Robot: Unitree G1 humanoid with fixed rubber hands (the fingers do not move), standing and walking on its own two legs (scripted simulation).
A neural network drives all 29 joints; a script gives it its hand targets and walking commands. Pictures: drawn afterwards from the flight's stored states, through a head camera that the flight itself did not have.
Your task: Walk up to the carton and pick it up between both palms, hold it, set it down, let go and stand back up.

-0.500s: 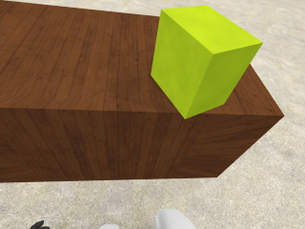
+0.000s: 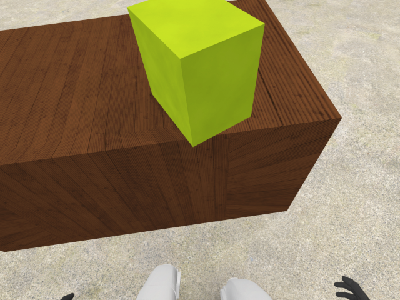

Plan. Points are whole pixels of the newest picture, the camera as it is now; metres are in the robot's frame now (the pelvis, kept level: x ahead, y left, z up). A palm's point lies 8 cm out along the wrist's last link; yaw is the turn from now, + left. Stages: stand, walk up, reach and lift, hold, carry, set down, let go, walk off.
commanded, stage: walk up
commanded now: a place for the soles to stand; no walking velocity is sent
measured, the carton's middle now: (195, 67) +0.64 +0.02 +0.08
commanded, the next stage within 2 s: none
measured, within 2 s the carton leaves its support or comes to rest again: neither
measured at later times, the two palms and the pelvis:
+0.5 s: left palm out of the picture +0.10 +0.37 -0.11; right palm out of the picture +0.09 -0.23 -0.10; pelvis +0.01 +0.07 -0.01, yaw +0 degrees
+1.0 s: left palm out of the picture +0.11 +0.35 -0.10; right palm out of the picture +0.11 -0.26 -0.10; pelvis +0.04 +0.04 +0.00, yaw +0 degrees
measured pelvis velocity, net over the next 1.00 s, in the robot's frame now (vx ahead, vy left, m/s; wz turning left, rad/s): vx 0.04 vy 0.04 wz -0.01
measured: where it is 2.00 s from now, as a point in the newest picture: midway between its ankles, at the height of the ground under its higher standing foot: outside the picture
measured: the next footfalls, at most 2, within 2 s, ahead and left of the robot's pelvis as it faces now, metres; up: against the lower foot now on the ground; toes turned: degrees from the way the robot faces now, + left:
left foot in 0.44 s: +0.10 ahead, +0.19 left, +0.00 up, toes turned -3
right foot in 0.82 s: +0.09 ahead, -0.06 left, +0.00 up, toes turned +3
